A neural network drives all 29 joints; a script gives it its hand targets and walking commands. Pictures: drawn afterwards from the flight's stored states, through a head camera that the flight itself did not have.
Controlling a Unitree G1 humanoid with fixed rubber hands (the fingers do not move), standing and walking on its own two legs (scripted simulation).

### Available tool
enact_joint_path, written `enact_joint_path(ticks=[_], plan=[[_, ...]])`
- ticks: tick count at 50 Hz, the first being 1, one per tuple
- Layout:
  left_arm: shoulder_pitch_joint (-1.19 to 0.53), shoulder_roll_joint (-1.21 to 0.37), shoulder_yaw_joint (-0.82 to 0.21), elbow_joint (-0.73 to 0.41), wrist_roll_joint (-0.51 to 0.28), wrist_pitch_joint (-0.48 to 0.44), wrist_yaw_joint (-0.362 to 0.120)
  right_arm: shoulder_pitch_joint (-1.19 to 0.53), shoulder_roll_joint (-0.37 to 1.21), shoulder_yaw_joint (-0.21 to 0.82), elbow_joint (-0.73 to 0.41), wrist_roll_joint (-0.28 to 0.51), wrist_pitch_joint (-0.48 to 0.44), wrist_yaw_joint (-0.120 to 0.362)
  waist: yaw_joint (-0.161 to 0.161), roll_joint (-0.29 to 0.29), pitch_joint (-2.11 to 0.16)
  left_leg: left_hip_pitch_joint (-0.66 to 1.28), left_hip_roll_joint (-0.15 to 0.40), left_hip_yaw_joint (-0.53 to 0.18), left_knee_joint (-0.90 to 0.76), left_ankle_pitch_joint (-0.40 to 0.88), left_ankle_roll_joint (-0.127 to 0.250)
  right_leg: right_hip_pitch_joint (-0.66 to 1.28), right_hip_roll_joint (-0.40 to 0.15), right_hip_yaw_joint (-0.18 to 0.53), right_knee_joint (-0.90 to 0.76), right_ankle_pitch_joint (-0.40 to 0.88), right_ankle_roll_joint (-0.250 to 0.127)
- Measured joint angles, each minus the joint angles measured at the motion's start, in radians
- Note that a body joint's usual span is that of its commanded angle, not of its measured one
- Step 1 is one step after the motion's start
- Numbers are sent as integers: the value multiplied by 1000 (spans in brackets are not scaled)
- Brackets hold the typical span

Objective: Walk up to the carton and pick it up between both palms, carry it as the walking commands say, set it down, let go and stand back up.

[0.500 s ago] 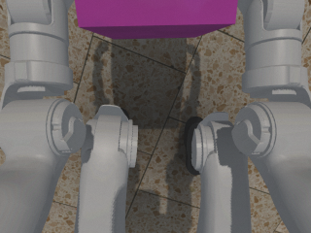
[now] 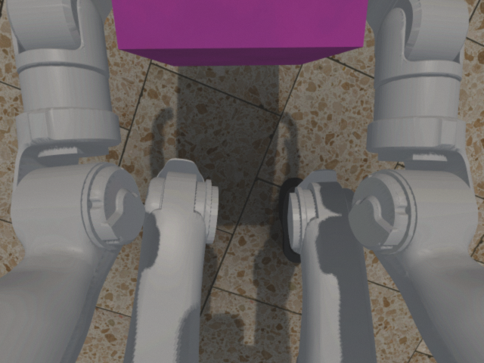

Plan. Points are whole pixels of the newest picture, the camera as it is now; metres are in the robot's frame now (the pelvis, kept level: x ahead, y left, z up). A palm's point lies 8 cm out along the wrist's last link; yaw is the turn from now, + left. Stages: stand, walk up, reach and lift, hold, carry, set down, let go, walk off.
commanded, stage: reach and lift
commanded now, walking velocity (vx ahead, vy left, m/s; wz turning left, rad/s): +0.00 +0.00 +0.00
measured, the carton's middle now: out of the picture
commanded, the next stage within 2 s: none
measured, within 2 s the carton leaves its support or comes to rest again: neither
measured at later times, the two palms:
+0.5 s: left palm out of the picture +0.54 +0.19 -0.04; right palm out of the picture +0.56 -0.11 -0.03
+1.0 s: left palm out of the picture +0.52 +0.19 +0.03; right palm out of the picture +0.54 -0.11 +0.04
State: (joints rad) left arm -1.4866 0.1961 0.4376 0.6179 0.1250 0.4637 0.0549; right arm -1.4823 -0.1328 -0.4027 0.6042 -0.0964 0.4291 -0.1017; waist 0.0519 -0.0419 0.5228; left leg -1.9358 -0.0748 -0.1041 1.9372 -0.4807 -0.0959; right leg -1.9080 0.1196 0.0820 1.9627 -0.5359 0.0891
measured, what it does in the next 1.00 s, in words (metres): rises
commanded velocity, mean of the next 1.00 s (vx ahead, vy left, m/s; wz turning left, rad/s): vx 0.00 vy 0.00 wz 0.00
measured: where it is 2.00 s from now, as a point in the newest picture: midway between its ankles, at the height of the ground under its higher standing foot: (238, 228)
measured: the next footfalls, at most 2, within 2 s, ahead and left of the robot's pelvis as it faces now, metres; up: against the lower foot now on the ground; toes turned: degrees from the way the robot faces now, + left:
none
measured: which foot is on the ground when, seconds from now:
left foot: down 0.00-1.00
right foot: down 0.00-1.00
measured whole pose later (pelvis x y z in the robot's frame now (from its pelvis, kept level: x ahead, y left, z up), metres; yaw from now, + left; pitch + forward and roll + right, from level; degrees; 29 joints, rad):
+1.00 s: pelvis -0.01 +0.00 +0.10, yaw +1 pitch +20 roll +0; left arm -1.31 0.11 0.46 0.50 0.15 0.50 0.03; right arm -1.31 -0.07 -0.40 0.48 -0.13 0.48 -0.09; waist 0.04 -0.02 0.52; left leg -1.54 -0.09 -0.12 1.59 -0.40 -0.10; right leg -1.52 0.12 0.11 1.62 -0.45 0.08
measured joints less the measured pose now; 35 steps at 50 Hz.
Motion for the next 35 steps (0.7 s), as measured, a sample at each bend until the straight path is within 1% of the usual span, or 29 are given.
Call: enact_joint_path(ticks=[6, 17, 19, 25, 30, 32, 35], plan=[[-5, -6, 13, -7, 22, 14, -12, -1, 4, -6, -10, -18, 14, 7, -1, -4, 0, 33, -1, -2, -39, 14, 1, 32, 3, 2, -41, 16, 2], [50, -36, 16, -77, 23, 34, -10, 49, 26, -16, -66, -28, 28, 24, -11, 4, 0, 114, -9, -9, -119, 35, 3, 117, -1, 5, -123, 34, 2], [51, -41, 24, -63, 31, 30, -12, 51, 31, -30, -54, -32, 25, 28, -12, 7, -1, 128, -11, -11, -134, 40, 3, 131, -1, 5, -138, 39, 2], [88, -55, 16, -95, 29, 31, -11, 84, 32, -10, -92, -16, 40, 22, -7, 19, 0, 172, -11, -11, -174, 53, 3, 173, 1, 10, -178, 54, 2], [85, -47, 29, -84, 21, 37, -14, 70, 39, -10, -75, -36, 46, 21, -16, 11, -1, 208, -14, -9, -205, 63, 3, 207, 2, 18, -202, 63, 1], [92, -47, 22, -99, 22, 42, -16, 75, 40, -5, -88, -31, 51, 19, -15, 9, 0, 226, -12, -12, -217, 66, 1, 224, 5, 16, -217, 68, 0], [92, -56, 37, -77, 39, 43, -17, 72, 44, -27, -55, -47, 46, 32, -17, 13, -2, 251, -14, -17, -235, 69, 1, 250, 4, 14, -238, 72, -4]])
